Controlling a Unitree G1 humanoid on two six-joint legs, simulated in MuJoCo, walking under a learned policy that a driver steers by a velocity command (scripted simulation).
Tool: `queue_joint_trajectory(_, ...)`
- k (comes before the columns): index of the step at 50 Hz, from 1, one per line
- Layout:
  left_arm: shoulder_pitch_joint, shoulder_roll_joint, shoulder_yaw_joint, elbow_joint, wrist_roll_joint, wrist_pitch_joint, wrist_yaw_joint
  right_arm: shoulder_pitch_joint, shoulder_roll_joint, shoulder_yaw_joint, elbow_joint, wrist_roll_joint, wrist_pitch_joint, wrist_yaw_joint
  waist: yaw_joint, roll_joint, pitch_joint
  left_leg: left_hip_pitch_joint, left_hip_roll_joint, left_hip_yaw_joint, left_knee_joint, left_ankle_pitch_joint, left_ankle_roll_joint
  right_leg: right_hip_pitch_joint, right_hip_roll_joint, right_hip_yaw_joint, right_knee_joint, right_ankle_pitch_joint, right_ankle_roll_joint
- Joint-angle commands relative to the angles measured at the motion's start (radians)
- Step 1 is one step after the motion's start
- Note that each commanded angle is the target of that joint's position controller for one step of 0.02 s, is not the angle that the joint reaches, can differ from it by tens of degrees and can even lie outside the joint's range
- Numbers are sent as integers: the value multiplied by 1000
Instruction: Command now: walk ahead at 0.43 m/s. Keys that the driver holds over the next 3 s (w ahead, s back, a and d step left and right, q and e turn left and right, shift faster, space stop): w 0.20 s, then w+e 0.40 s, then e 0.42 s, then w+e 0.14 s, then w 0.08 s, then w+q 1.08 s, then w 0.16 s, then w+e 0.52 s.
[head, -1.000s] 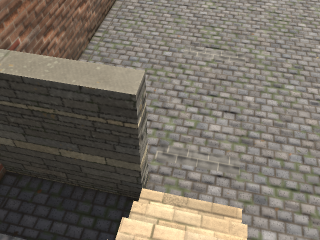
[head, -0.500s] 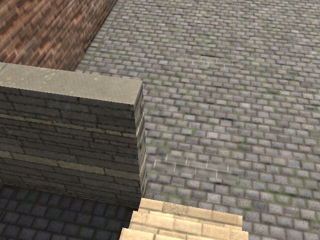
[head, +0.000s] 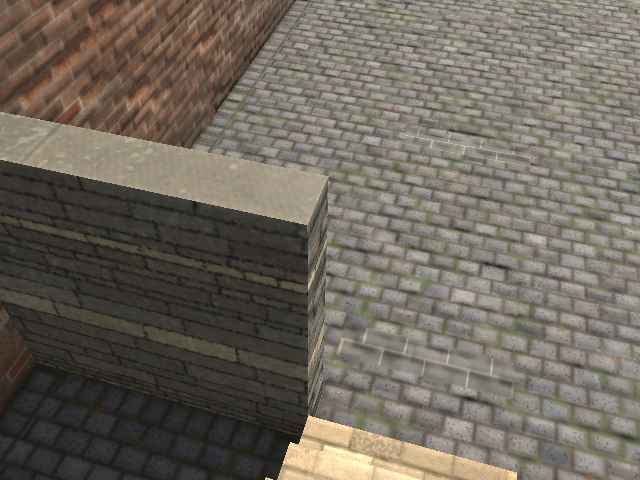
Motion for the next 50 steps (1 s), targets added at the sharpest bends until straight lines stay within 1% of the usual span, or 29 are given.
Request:
queue_joint_trajectory(1, 17, 129, 22, -27, -88, 41, -10, -184, -122, -53, -110, 83, 40, -10, 31, -113, 164, -371, 82, -97, -182, 412, -7, 108, -239, 248, -49, 382, -151)
queue_joint_trajectory(2, -4, 85, 7, -25, -91, 43, -12, -200, -72, -47, -117, 68, 45, 6, 25, -102, 170, -232, 66, -64, -210, 586, 1, -27, -201, 216, -24, 269, -129)
queue_joint_trajectory(3, 80, -18, -52, -32, 85, -1, 15, 110, 32, 29, -13, -123, 26, 49, -36, 7, 197, 102, 92, -30, -329, 1096, 86, -471, -83, 38, 62, 15, -62)
queue_joint_trajectory(4, 14, 64, -38, -44, 122, -17, -8, 240, 74, 19, 23, -141, 23, 68, -89, -60, 208, 479, 14, 85, -132, 1149, 70, -792, -21, -45, 64, -171, -77)
queue_joint_trajectory(6, -54, 134, -32, -83, 80, -47, -17, 119, -28, 7, -70, -98, 37, 91, -80, 3, 227, 520, 29, 91, -186, 760, 4, -824, -55, -2, 134, -385, -100)
queue_joint_trajectory(7, -24, 140, 2, -29, -124, -21, -9, -52, -66, -22, -113, 119, 61, 47, -41, 75, 175, 368, 33, 54, -494, 939, -10, -498, -133, 54, 265, -20, -102)
queue_joint_trajectory(8, 43, 164, -2, -19, -112, 10, -5, -56, -77, -24, -115, 126, 61, 20, 13, 51, 142, 302, 62, 34, -618, 937, 0, -305, -143, 70, 418, 172, -109)
queue_joint_trajectory(9, 14, 209, 19, -5, -78, 43, 20, 139, -86, -42, -72, 113, 67, 1, -73, -82, 91, 394, 144, -38, -714, 855, 35, -260, -161, 124, 573, 330, -117)
queue_joint_trajectory(10, -62, 245, 42, 5, -71, 56, 33, 412, -167, -81, 34, 82, 71, -4, -193, -161, -19, 678, 178, -94, -541, 784, 68, -388, -156, 156, 864, 508, -105)
queue_joint_trajectory(11, -132, 189, 46, -3, -88, 64, 31, 574, -222, -88, 95, 62, 59, -4, -328, 10, -18, 705, 206, -95, -627, 845, 116, -461, 35, 49, 1336, -28, -53)
queue_joint_trajectory(12, 255, 41, -13, 11, 65, 36, -91, 881, -370, -92, 235, -177, 10, 80, -222, 518, -183, 1242, 171, -57, -199, 1239, 112, -818, 209, 210, 1555, -341, -48)
queue_joint_trajectory(13, 182, 122, 20, -65, 4, 1, -127, 728, -369, -105, 193, -171, -26, 96, -188, 284, -68, 1060, 284, -160, -231, 1329, 194, -1069, 189, 138, 1560, -266, -71)
queue_joint_trajectory(14, 103, 136, 6, -130, -42, -21, -131, 562, -321, -97, 170, -106, -32, 110, -180, 131, -50, 931, 387, -251, -312, 870, 294, -1170, 104, 162, 1479, -171, -97)
queue_joint_trajectory(15, 140, 62, -23, -130, -77, -24, -118, 502, -311, -90, 203, -77, -44, 112, -118, 141, 155, 607, 524, -568, -481, 216, 403, -1309, -9, 281, 1467, 60, -120)
queue_joint_trajectory(16, 115, 65, -30, -93, -74, -33, -94, 441, -115, -43, 185, -82, -46, 104, -112, -15, 214, 427, 429, -462, -578, -80, 334, -1273, -75, 313, 1200, 291, -139)
queue_joint_trajectory(17, 116, 24, -55, -74, -23, -4, -81, 414, 47, 17, 179, -109, -51, 65, -53, 42, 310, 261, 470, -544, -638, -8, 336, -1271, -166, 370, 969, 558, -128)
queue_joint_trajectory(18, 130, 27, -51, -52, -32, 14, -77, 406, 80, 25, 192, -86, -79, 15, -43, 61, 344, 140, 425, -416, -690, 30, 309, -1199, -160, 366, 711, 719, -96)
queue_joint_trajectory(19, 94, 49, -49, -39, -11, 45, -84, 432, 84, 37, 214, -78, -97, -15, -43, 168, 292, 40, 364, -344, -684, -112, 271, -1111, -156, 281, 718, 759, -94)
queue_joint_trajectory(21, 93, 14, -78, -62, 28, 52, -140, 308, 66, 57, 201, -83, -126, -44, 24, 90, 224, -68, 287, -196, -634, 68, 209, -1000, -132, 223, 679, 980, -73)
queue_joint_trajectory(24, -95, 77, -62, -127, 16, 28, -159, 414, -15, 71, 227, -116, -143, -56, -53, 93, 181, -133, 254, -16, -577, -71, 156, -757, -108, 79, 522, 1142, -55)
queue_joint_trajectory(27, -231, 90, -53, -146, 7, 17, -122, 531, -55, 86, 279, -95, -136, -61, -106, 63, 232, 225, 303, -72, -545, 39, 172, -919, -65, 202, 330, 1103, -51)
queue_joint_trajectory(33, -364, 19, -83, -173, 24, 16, -152, 591, 62, 100, 268, -100, -89, -89, -156, 62, 231, 286, 236, 78, -366, 140, 155, -690, -115, 41, 94, 1208, -49)
queue_joint_trajectory(42, -512, 71, -49, -122, 71, 11, -137, 868, 93, 83, 390, -15, -42, -174, -337, 22, 222, 787, 301, -58, 67, 48, -53, -865, -289, 118, -367, 1195, -34)
queue_joint_trajectory(45, -11, 85, -31, 95, 79, -21, -113, 703, 28, 54, 314, -50, 5, -114, -175, -93, 109, 215, 148, 150, 490, -318, -121, 109, -163, -42, -285, 1302, -13)
queue_joint_trajectory(46, 297, 79, -39, 193, 86, -38, -112, 420, -60, 20, 215, -32, 27, -82, 39, -239, 28, -87, 69, 204, 892, -557, -161, 468, -140, -29, -335, 1225, -36)
queue_joint_trajectory(47, 471, 195, -15, 222, 63, -37, -102, 169, -172, -16, 79, -28, 43, -42, 176, -419, -30, -233, -73, 251, 1334, -807, -175, 589, -151, 11, -354, 1476, -105)
queue_joint_trajectory(48, 220, 301, 24, 63, 10, -56, -44, 28, 109, 53, -98, -100, -5, -1, 128, -296, -203, -635, -104, 133, 1037, -576, -92, 815, -289, 290, -219, 760, -205)
queue_joint_trajectory(49, 99, 332, 41, 16, -8, -45, -27, -117, 60, 47, -149, -101, -59, 5, 148, -141, -75, -612, 3, 45, 882, -455, -42, 467, -310, 421, -249, 441, -245)
queue_joint_trajectory(50, 49, 265, 15, 10, 29, -37, -34, -35, -53, 3, -116, -65, -100, -22, 71, -65, -26, -571, 47, 0, 954, -427, -33, 303, -351, 491, -250, 319, -282)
